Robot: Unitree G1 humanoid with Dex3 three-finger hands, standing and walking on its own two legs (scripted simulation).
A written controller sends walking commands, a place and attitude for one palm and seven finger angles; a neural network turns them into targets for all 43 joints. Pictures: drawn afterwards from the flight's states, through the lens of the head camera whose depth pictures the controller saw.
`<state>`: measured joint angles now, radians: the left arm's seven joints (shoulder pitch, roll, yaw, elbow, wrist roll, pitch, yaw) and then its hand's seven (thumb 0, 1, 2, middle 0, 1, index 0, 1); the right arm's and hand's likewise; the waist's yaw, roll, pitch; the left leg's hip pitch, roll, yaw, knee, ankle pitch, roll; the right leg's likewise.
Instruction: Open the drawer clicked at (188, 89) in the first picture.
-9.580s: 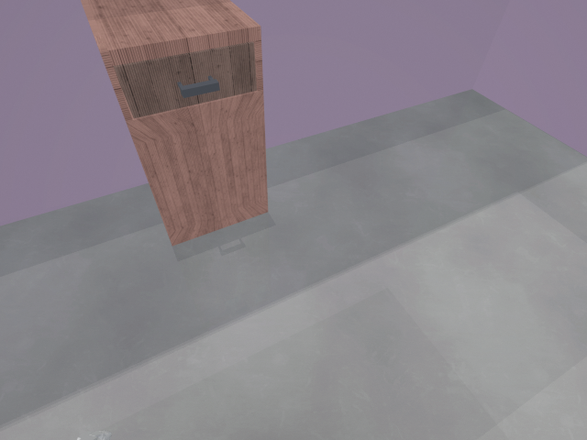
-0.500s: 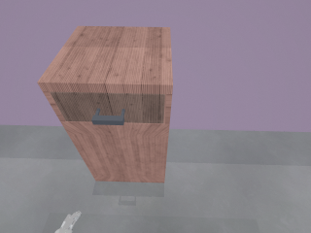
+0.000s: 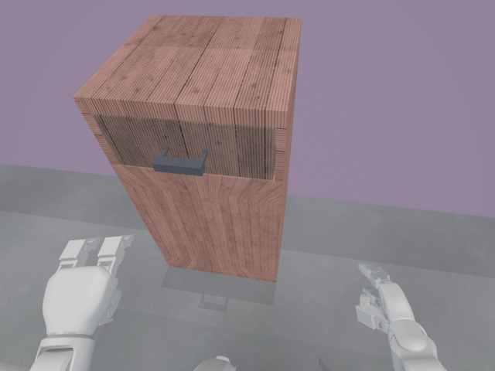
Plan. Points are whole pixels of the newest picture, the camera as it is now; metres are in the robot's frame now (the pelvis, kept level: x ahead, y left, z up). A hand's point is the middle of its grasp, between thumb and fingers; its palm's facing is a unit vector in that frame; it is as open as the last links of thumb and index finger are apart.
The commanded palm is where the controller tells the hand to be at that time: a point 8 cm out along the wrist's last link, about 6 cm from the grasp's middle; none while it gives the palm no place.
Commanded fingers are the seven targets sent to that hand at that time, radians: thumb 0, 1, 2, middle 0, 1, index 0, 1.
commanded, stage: raise the hand with hooked fingers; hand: left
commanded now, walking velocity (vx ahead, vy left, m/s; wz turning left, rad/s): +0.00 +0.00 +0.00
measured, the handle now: (182, 158) +0.53 +0.25 +0.00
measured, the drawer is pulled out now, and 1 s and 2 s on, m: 0.00 0.00 0.00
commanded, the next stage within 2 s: move the hooked fingers above the handle in 1.26 s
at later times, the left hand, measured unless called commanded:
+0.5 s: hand (132, 225) +0.29 +0.24 +0.08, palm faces +0.10 -0.11 -0.99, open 12.8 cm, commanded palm +0.27 +0.24 +0.14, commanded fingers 0.00 -0.45 0.32 -0.30 -1.17 -0.30 -1.17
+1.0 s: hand (113, 173) +0.35 +0.28 +0.13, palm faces +0.04 -0.10 -0.99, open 13.8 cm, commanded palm +0.32 +0.28 +0.19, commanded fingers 0.00 -0.50 0.30 -0.30 -1.20 -0.30 -1.20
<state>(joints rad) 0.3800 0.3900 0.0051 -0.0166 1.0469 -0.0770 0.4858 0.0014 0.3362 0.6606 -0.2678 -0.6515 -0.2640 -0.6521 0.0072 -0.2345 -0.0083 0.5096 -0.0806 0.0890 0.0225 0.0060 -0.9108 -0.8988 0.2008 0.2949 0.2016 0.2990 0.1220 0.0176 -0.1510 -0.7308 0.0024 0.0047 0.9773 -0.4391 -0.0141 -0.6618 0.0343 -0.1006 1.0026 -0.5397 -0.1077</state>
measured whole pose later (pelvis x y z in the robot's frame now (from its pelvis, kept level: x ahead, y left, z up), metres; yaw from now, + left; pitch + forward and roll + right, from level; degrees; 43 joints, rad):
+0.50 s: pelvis +0.01 +0.02 +0.04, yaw -6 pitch +7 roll +2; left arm 0.20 0.39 -0.04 0.02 0.95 0.10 0.34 0.00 -0.23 0.41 -0.30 -1.02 -0.30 -1.03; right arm 0.16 -0.30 -0.06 0.63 -0.01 0.09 -0.04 0.01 -0.91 -0.90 0.20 0.29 0.20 0.30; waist 0.04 0.05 -0.11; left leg -0.46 -0.04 -0.02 0.69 -0.34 0.00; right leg -0.44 0.06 0.03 0.75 -0.41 -0.06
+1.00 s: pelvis +0.02 +0.07 +0.06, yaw -6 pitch +2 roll +0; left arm -0.13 0.45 -0.10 0.13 0.94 0.13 0.08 0.00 -0.49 0.30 -0.32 -1.19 -0.32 -1.20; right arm 0.14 -0.21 0.03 0.59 0.01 0.12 -0.02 0.01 -0.91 -0.90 0.20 0.30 0.20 0.30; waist 0.07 0.06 -0.05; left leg -0.32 -0.08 -0.03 0.56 -0.27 0.06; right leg -0.27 0.02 0.03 0.56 -0.33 -0.01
